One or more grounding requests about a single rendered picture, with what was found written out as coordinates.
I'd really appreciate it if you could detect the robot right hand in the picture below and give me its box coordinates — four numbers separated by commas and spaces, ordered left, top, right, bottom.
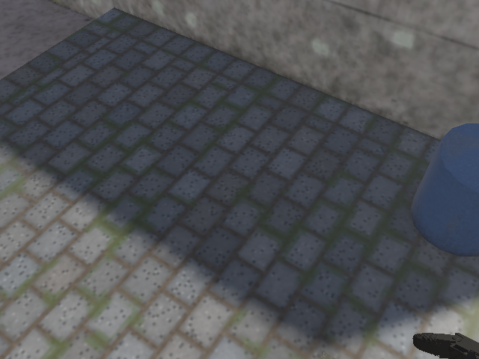
413, 333, 479, 359

